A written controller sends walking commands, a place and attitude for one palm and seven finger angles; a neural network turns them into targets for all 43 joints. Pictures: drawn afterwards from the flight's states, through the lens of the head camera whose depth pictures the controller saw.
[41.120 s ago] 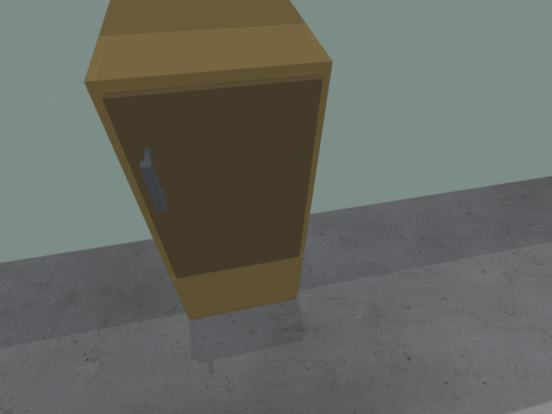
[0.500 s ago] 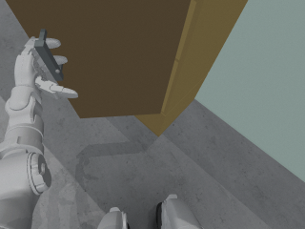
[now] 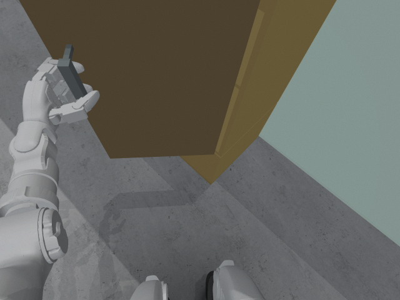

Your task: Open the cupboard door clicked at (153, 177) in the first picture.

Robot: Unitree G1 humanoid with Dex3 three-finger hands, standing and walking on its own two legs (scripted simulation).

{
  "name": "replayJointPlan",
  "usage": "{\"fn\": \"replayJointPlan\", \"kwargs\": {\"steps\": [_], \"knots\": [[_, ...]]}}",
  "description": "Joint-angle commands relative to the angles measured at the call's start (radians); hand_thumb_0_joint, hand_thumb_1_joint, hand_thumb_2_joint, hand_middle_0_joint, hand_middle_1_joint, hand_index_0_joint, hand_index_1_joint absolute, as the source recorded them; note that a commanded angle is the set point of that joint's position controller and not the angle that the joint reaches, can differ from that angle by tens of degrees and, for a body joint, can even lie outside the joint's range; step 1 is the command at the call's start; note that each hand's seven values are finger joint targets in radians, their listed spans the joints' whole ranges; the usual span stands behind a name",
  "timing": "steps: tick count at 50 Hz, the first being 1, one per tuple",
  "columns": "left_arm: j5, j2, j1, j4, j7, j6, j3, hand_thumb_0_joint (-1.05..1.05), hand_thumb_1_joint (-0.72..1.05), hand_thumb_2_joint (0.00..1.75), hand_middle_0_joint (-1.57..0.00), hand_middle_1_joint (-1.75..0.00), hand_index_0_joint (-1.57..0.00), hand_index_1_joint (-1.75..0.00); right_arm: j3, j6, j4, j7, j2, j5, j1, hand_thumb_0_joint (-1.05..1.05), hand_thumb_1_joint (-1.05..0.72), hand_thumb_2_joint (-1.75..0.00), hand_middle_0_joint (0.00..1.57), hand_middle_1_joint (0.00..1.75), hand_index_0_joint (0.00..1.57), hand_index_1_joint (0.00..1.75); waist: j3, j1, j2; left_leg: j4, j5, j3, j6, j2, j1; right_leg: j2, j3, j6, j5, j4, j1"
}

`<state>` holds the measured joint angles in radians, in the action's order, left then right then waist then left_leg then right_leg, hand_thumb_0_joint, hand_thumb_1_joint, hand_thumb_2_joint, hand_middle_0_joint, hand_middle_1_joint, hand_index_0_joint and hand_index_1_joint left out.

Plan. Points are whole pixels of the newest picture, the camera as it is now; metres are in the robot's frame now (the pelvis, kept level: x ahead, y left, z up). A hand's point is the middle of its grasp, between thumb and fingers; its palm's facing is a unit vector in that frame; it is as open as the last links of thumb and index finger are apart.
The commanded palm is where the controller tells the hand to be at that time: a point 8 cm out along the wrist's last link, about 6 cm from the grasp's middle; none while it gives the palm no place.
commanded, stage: close the thumb around the handle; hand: left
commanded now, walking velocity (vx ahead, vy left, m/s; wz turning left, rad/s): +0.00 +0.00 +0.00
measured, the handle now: (78, 79) +0.54 +0.22 +0.06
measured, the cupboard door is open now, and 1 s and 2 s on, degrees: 48 73 94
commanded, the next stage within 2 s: pull the door open along its arc in 0.22 s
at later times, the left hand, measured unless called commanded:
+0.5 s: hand (86, 103) +0.48 +0.20 +0.06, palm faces +0.02 -1.00 -0.02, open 5.6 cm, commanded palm +0.43 +0.24 +0.06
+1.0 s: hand (113, 160) +0.35 +0.14 +0.07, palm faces +0.35 -0.93 +0.09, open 5.9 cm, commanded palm +0.30 +0.18 +0.06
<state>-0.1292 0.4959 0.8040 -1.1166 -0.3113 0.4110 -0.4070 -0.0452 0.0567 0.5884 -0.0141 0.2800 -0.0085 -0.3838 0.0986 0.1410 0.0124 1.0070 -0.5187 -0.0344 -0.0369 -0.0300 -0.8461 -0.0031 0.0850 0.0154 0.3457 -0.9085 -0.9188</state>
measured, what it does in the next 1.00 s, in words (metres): stands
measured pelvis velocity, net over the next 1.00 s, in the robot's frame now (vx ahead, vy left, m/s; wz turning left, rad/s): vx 0.01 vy -0.01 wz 0.01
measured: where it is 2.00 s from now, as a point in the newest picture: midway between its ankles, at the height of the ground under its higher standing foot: outside the picture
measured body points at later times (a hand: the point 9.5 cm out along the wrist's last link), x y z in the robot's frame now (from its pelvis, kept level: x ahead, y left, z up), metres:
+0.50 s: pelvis +0.00 +0.00 +0.00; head +0.12 +0.01 +0.43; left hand +0.47 +0.25 +0.07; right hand +0.01 -0.26 -0.11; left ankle -0.03 +0.09 -0.68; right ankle +0.04 -0.12 -0.68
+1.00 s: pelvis +0.01 -0.01 +0.02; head +0.08 -0.01 +0.46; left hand +0.33 +0.18 +0.07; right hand +0.17 -0.23 -0.08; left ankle -0.03 +0.09 -0.68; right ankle +0.04 -0.12 -0.68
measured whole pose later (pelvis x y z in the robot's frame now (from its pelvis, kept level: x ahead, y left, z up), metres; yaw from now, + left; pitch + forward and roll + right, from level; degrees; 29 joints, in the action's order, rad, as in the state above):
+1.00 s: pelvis +0.01 -0.01 +0.02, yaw +0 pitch +15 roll -1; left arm -0.08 -0.01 0.11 -0.33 0.30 0.38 -0.08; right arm 0.00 -0.01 0.52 0.05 0.21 -0.04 -0.24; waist 0.13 0.02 0.02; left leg 0.90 -0.50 -0.05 -0.03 -0.01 -0.66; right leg -0.01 0.06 0.02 0.36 -0.86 -0.76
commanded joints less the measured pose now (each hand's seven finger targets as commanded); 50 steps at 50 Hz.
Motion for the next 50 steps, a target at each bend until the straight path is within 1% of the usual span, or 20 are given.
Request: {"fn": "replayJointPlan", "kwargs": {"steps": [1,2,5,7,9,14,16,17,21,26,30,36,37,38,40,43,44,45,49,50], "knots": [[-0.013,0.26,0.411,0.248,0.007,0.086,-0.032,0.0,0.9,0.9,-0.4,-1.35,-0.4,-1.35,0.071,-0.019,-0.044,-0.011,0.17,-0.005,-0.156,0.0,-0.9,-0.9,0.2,0.3,0.2,0.3,0.474,-0.002,0.138,-0.12,0.493,0.075,0.03,0.011,0.218,0.033,-0.054,0.013,-0.318,0.036,0.313],[-0.012,0.228,0.408,0.251,0.007,0.088,-0.005,0.0,0.9,0.9,-0.4,-1.35,-0.4,-1.35,0.07,-0.02,-0.043,-0.008,0.167,-0.004,-0.154,0.0,-0.9,-0.9,0.2,0.3,0.2,0.3,0.48,0.001,0.154,-0.119,0.512,0.079,0.035,0.01,0.24,0.034,-0.051,0.012,-0.315,0.034,0.299],[-0.019,0.223,0.395,0.241,0.014,0.082,-0.012,0.0,0.9,0.9,-0.4,-1.35,-0.4,-1.35,0.074,-0.018,-0.039,-0.004,0.17,-0.004,-0.158,0.0,-0.9,-0.9,0.2,0.3,0.2,0.3,0.488,0.004,0.133,-0.113,0.552,0.084,0.039,0.004,0.255,0.036,-0.045,0.01,-0.327,0.034,0.29],[-0.018,0.253,0.385,0.209,0.018,0.07,-0.037,0.0,0.9,0.9,-0.4,-1.35,-0.4,-1.35,0.072,-0.015,-0.041,-0.007,0.175,-0.003,-0.158,0.0,-0.9,-0.9,0.2,0.3,0.2,0.3,0.454,0.003,0.083,-0.12,0.487,0.078,0.03,0.009,0.192,0.036,-0.05,0.009,-0.317,0.039,0.319],[-0.012,0.256,0.421,0.2,0.022,0.065,-0.032,0.0,0.9,0.9,-0.4,-1.35,-0.4,-1.35,0.067,-0.015,-0.045,-0.01,0.173,-0.002,-0.153,0.0,-0.9,-0.9,0.2,0.3,0.2,0.3,0.412,0.012,0.098,-0.125,0.434,0.074,0.024,0.014,0.162,0.034,-0.052,0.011,-0.29,0.043,0.309],[-0.001,0.249,0.427,0.22,0.038,0.077,-0.028,0.0,0.9,0.9,-0.4,-1.35,-0.4,-1.35,0.066,-0.02,-0.051,-0.01,0.17,-0.006,-0.155,0.0,-0.9,-0.9,0.2,0.3,0.2,0.3,0.463,0.006,0.126,-0.12,0.471,0.083,0.031,0.013,0.202,0.034,-0.048,0.012,-0.287,0.03,0.29],[-0.004,0.273,0.42,0.213,0.044,0.08,-0.053,0.0,0.9,0.9,-0.4,-1.35,-0.4,-1.35,0.066,-0.02,-0.048,-0.008,0.171,-0.007,-0.155,0.0,-0.9,-0.9,0.2,0.3,0.2,0.3,0.471,0.0,0.102,-0.118,0.45,0.079,0.031,0.013,0.181,0.033,-0.052,0.008,-0.287,0.031,0.311],[-0.009,0.215,0.419,0.204,0.045,0.077,-0.012,0.0,0.9,0.9,-0.4,-1.35,-0.4,-1.35,0.065,-0.022,-0.05,-0.006,0.165,-0.005,-0.151,0.0,-0.9,-0.9,0.2,0.3,0.2,0.3,0.455,0.012,0.087,-0.122,0.435,0.076,0.027,0.015,0.176,0.033,-0.052,0.007,-0.284,0.038,0.308],[-0.009,0.222,0.331,0.259,0.042,0.086,-0.024,0.0,0.9,0.9,-0.4,-1.35,-0.4,-1.35,0.073,-0.023,-0.062,-0.001,0.168,-0.004,-0.15,0.0,-0.9,-0.9,0.2,0.3,0.2,0.3,0.51,-0.02,0.104,-0.126,0.48,0.07,0.031,0.013,0.21,0.033,-0.052,0.009,-0.312,0.035,0.337],[-0.038,0.168,0.146,0.326,0.029,0.068,-0.008,0.0,0.9,0.9,-0.4,-1.35,-0.4,-1.35,0.076,-0.02,-0.094,0.006,0.16,0.006,-0.126,0.0,-0.9,-0.9,0.2,0.3,0.2,0.3,0.474,-0.051,0.062,-0.157,0.468,0.047,0.022,0.016,0.182,0.034,-0.055,0.011,-0.341,0.059,0.41],[-0.066,0.109,-0.032,0.473,0.025,0.06,0.019,0.0,0.9,0.9,-0.4,-1.35,-0.4,-1.35,0.084,-0.025,-0.129,0.012,0.147,0.018,-0.094,0.0,-0.9,-0.9,0.2,0.3,0.2,0.3,0.48,-0.084,0.077,-0.183,0.53,0.034,0.023,0.015,0.207,0.029,-0.057,0.014,-0.395,0.069,0.47],[-0.11,0.013,-0.31,0.646,0.049,0.042,0.053,0.0,0.9,0.9,-0.4,-1.35,-0.4,-1.35,0.086,-0.045,-0.167,0.02,0.133,0.03,-0.026,0.0,-0.9,-0.9,0.2,0.3,0.2,0.3,0.368,-0.112,0.017,-0.225,0.471,0.014,0.02,0.02,0.17,0.024,-0.055,0.013,-0.397,0.096,0.524],[-0.167,-0.006,-0.307,0.727,0.192,0.039,-0.074,0.0,0.9,0.9,-0.4,-1.35,-0.4,-1.35,0.091,-0.056,-0.173,0.022,0.104,0.024,0.017,0.0,-0.9,-0.9,0.2,0.3,0.2,0.3,0.354,-0.183,-0.001,-0.235,0.423,0.014,0.032,0.03,0.139,0.023,-0.041,0.01,-0.347,0.112,0.516],[-0.143,-0.107,-0.37,0.731,0.263,0.028,0.014,0.0,0.9,0.9,-0.4,-1.35,-0.4,-1.35,0.088,-0.068,-0.174,0.03,0.1,0.019,0.028,0.0,-0.9,-0.9,0.2,0.3,0.2,0.3,0.32,-0.154,0.006,-0.247,0.391,0.015,0.037,0.032,0.158,0.025,-0.032,0.007,-0.303,0.119,0.49],[-0.117,-0.156,-0.443,0.783,0.351,0.031,0.041,0.0,0.9,0.9,-0.4,-1.35,-0.4,-1.35,0.089,-0.085,-0.168,0.039,0.094,0.015,0.044,0.0,-0.9,-0.9,0.2,0.3,0.2,0.3,0.295,-0.156,0.017,-0.247,0.404,0.019,0.046,0.03,0.177,0.02,-0.021,0.011,-0.287,0.114,0.467],[-0.052,-0.248,-0.504,0.918,0.49,0.043,0.117,0.0,0.9,0.9,-0.4,-1.35,-0.4,-1.35,0.091,-0.096,-0.168,0.052,0.07,-0.008,0.063,0.0,-0.9,-0.9,0.2,0.3,0.2,0.3,0.344,-0.166,0.024,-0.233,0.5,0.016,0.053,0.027,0.221,0.01,-0.021,0.016,-0.367,0.092,0.496],[-0.03,-0.277,-0.531,0.953,0.535,0.045,0.145,0.0,0.9,0.9,-0.4,-1.35,-0.4,-1.35,0.093,-0.099,-0.172,0.055,0.067,-0.015,0.069,0.0,-0.9,-0.9,0.2,0.3,0.2,0.3,0.362,-0.165,-0.026,-0.224,0.516,0.019,0.048,0.024,0.228,0.011,-0.022,0.016,-0.385,0.092,0.51],[-0.008,-0.324,-0.56,0.969,0.576,0.04,0.183,0.0,0.9,0.9,-0.4,-1.35,-0.4,-1.35,0.093,-0.099,-0.172,0.058,0.058,-0.019,0.083,0.0,-0.9,-0.9,0.2,0.3,0.2,0.3,0.352,-0.167,-0.005,-0.224,0.509,0.016,0.052,0.024,0.23,0.007,-0.022,0.017,-0.383,0.088,0.505],[0.111,-0.407,-0.56,1.035,0.748,0.019,0.285,0.0,0.9,0.9,-0.4,-1.35,-0.4,-1.35,0.092,-0.092,-0.169,0.057,0.044,-0.043,0.125,0.0,-0.9,-0.9,0.2,0.3,0.2,0.3,0.317,-0.151,-0.045,-0.22,0.424,0.025,0.043,0.028,0.216,-0.001,-0.028,0.016,-0.324,0.097,0.489],[0.137,-0.44,-0.57,1.047,0.777,0.01,0.325,0.0,0.9,0.9,-0.4,-1.35,-0.4,-1.35,0.09,-0.09,-0.171,0.057,0.038,-0.047,0.137,0.0,-0.9,-0.9,0.2,0.3,0.2,0.3,0.31,-0.15,-0.024,-0.222,0.403,0.024,0.041,0.031,0.219,-0.005,-0.032,0.016,-0.309,0.1,0.483]]}}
